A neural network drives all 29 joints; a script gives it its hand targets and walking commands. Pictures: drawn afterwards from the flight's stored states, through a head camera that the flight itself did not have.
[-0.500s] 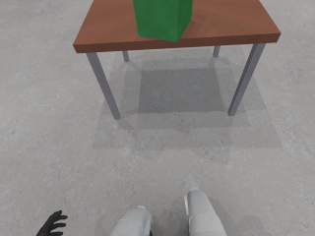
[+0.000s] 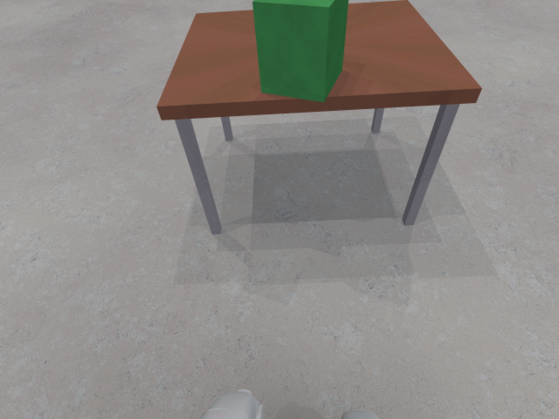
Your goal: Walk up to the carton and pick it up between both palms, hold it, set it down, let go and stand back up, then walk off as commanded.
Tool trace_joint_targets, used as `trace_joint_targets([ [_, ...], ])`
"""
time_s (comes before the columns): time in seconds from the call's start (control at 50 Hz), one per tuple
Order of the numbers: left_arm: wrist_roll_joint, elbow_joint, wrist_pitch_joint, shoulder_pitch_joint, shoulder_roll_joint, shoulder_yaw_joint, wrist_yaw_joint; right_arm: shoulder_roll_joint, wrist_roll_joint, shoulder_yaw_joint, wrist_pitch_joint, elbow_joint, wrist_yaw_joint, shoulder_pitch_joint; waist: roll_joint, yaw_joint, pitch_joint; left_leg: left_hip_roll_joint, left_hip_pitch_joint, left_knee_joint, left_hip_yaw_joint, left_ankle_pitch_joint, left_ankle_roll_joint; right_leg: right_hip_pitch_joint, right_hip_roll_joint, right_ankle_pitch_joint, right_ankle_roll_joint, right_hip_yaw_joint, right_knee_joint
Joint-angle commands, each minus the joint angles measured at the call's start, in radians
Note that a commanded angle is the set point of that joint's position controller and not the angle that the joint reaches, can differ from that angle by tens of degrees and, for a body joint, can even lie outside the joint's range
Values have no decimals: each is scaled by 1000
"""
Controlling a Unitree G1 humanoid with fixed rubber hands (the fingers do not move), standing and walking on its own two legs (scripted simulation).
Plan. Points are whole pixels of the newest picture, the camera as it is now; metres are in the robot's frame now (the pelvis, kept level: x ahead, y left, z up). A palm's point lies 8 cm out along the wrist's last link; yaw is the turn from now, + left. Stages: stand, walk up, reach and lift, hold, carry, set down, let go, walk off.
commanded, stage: walk off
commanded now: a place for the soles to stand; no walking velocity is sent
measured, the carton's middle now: (303, 40) +1.06 -0.05 +0.07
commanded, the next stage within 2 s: stand in 1.00 s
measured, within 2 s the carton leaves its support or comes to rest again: neither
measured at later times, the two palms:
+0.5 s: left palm out of the picture +0.09 +0.28 -0.08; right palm out of the picture +0.09 -0.32 -0.10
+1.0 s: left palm (129, 362) +0.21 +0.26 -0.08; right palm out of the picture +0.14 -0.34 -0.10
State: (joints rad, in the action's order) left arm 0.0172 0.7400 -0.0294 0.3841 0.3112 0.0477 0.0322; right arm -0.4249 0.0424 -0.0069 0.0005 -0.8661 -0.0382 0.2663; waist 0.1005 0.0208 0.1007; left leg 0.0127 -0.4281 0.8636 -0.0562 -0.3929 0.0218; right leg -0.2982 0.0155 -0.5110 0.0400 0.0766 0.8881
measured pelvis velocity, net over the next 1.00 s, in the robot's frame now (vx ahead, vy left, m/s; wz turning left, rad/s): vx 0.10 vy -0.03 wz -0.07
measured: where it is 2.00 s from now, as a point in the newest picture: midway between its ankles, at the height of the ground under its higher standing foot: outside the picture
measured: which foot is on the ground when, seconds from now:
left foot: down 0.00-0.32, up 0.34-0.56, down 0.58-1.00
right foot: down 0.00-0.00, up 0.02-0.28, down 0.30-0.60, up 0.62-0.80, down 0.82-1.00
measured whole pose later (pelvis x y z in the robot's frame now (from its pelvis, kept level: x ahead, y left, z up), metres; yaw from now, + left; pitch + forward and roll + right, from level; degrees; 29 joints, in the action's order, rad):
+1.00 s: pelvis +0.10 -0.03 +0.01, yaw -4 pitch -2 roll +1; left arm 0.02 0.74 -0.03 0.24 0.32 0.05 0.00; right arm -0.41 0.03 -0.01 0.05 -0.86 0.00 0.28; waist 0.02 -0.02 0.12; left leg 0.00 -0.41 0.82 -0.03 -0.34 0.00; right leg -0.39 -0.03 -0.43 0.01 0.06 0.87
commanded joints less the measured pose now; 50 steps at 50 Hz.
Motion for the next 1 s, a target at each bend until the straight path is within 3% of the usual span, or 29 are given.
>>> trace_joint_targets([
  [0.0, 27, -49, -6, -28, 242, 88, -10, -369, -1, -160, 58, 25, 36, 183, 67, 40, 50, 387, 59, -792, -936, -850, 105, -470, -152, -94, 6, 147, 479],
  [0.02, 24, -39, -14, -21, 321, 103, -11, -360, 4, -151, 60, 45, 46, 76, -80, -5, 108, 367, -38, -819, -901, -804, 84, -396, -112, 4, -1, 147, 514],
  [0.06, 5, 15, -10, 32, 340, 96, -23, -311, 8, -136, 74, 53, 58, 8, -67, -34, 46, 284, 45, -662, -609, -603, 51, -367, -15, 80, 3, 90, 440],
  [0.08, 12, 42, -9, 54, 339, 103, -31, -301, 7, -137, 66, 51, 56, 3, -40, -46, 18, 259, 18, -610, -527, -582, 86, -304, 14, 54, 5, 40, 380],
  [0.2, 14, 14, -11, 5, 304, 105, -52, -302, 19, -136, 63, 53, 48, 2, -60, -36, 12, 277, -37, -543, -455, -464, 194, -153, 14, -81, 12, -35, 89],
  [0.24, 9, 54, -22, 100, 290, 107, -51, -286, 16, -125, 53, 61, 42, -65, -38, -104, -28, 224, -191, -445, -311, -391, 157, 121, -8, -9, 47, -66, -91],
  [0.26, 10, 73, -34, 172, 283, 113, -45, -242, 16, -116, 44, 68, 47, -78, -161, -151, -17, 166, -343, -236, -204, -325, 116, 295, -4, -27, 46, -14, -231],
  [0.28, 14, 95, -37, 243, 317, 114, -35, -159, 10, -91, 38, 85, 51, -96, -385, -188, 25, 33, -437, 99, -27, -275, 47, 273, 87, -289, 59, 228, -491],
  [0.3, 17, 62, -45, 154, 404, 124, -29, -118, -9, -78, 42, 101, 53, -117, -467, -139, 110, -87, -538, 281, 65, -265, 1, 124, 292, -374, 109, 680, -665],
  [0.32, 20, 36, -38, 85, 431, 135, -23, -180, -15, -103, 51, 98, 58, -91, -277, -98, 131, -53, -474, 369, -55, -243, 22, 17, 365, -302, 172, 839, -695],
  [0.34, 18, 10, -45, 23, 404, 125, -17, -204, -18, -109, 54, 78, 57, -58, -197, -64, 104, -39, -446, 356, -85, -178, 25, 66, 353, -218, 152, 742, -639],
  [0.4, 8, -7, -59, -52, 346, 109, -13, -199, -16, -111, 70, 67, 46, 24, -246, -31, 27, 10, -315, 215, -38, -83, 30, 138, 252, 155, 125, 480, -476],
  [0.48, 8, -32, -50, -22, 338, 98, -16, -167, -20, -99, 72, 94, 38, -24, -293, -50, 52, 10, -193, 56, 56, -96, 27, 90, 214, 445, 165, 331, -386],
  [0.52, 6, -52, -36, -60, 336, 88, -19, -148, -29, -99, 78, 91, 42, 28, -274, -15, -21, -14, 21, -98, 96, -3, 37, 11, 185, 531, 152, 255, -300],
  [0.54, -1, -57, -27, -129, 322, 76, -21, -155, -32, -103, 83, 55, 48, 120, -243, 52, -51, -32, 259, -241, 109, 86, 38, -134, 148, 560, 133, 165, -182],
  [0.56, -5, -49, -27, -123, 273, 62, -17, -180, -24, -120, 93, 30, 58, 224, -109, 112, -131, -6, 446, -358, -4, 102, 37, -207, 93, 603, 83, 75, 49],
  [0.58, -17, -47, -21, -80, 210, 49, -12, -281, -8, -142, 95, 40, 72, 248, 80, 96, -169, 207, 470, -447, -429, 103, 86, -304, -40, 349, 10, 45, 301],
  [0.6, -15, -41, -10, -16, 252, 58, -11, -331, -19, -141, 101, 60, 70, 143, 36, 14, -149, 369, 324, -561, -763, -98, 160, -329, -76, -46, -1, 102, 303],
  [0.62, 0, -44, -1, -34, 308, 78, -9, -302, -22, -129, 103, 67, 66, 78, -77, -10, -82, 362, 175, -556, -766, -195, 205, -295, -36, -116, 4, 132, 307],
  [0.64, -3, -20, -3, -32, 311, 75, -14, -260, -18, -116, 103, 77, 68, 32, -122, -31, -24, 309, 114, -525, -638, -223, 196, -285, 2, -83, 8, 92, 270],
  [0.68, 2, 25, -4, 9, 294, 75, -21, -251, -15, -105, 89, 67, 70, -23, -75, -62, -5, 261, 34, -482, -459, -135, 178, -212, 25, -82, 19, 45, 146],
  [0.78, 6, 46, -20, 1, 266, 77, -23, -234, -13, -90, 64, 81, 62, -79, -35, -85, -47, 200, -152, -363, -280, 41, 130, 103, -11, 106, 21, -46, -165],
  [0.8, 6, 41, -29, -1, 257, 71, -17, -206, -15, -78, 62, 89, 63, -95, -102, -99, -40, 164, -152, -275, -237, 119, 101, 119, 1, 141, 20, 8, -273],
  [0.84, 15, 19, -39, -60, 374, 82, -11, -142, -40, -71, 49, 92, 65, -78, -371, -72, -30, -54, -194, 67, 18, -18, 10, 16, 231, 126, 108, 476, -521],
  [0.86, 16, 19, -33, -100, 369, 87, -12, -187, -44, -88, 46, 70, 72, -66, -307, -46, -7, -49, -132, 107, -4, -254, 7, -57, 301, 298, 160, 548, -497],
  [0.88, 21, 0, -38, -154, 347, 81, -15, -187, -40, -93, 43, 55, 67, -9, -245, -19, -20, -31, -105, 93, -30, -264, 18, -51, 299, 300, 162, 510, -467],
  [0.9, 15, -26, -35, -193, 336, 77, -12, -185, -44, -91, 48, 51, 64, 22, -246, 3, -47, -7, -50, 12, 10, -148, 29, -15, 259, 431, 167, 409, -383],
  [0.94, -5, -29, -24, -206, 281, 57, -9, -171, -37, -81, 69, 58, 67, 22, -206, 4, -141, 50, 137, -150, -43, 368, 41, -24, 132, 677, 76, 215, -222],
  [0.98, -17, -20, -9, -126, 252, 47, -9, -220, -22, -91, 74, 71, 71, 4, -123, -34, -195, 158, 215, -265, -279, 401, 135, -96, 11, 460, 6, 70, -83],
])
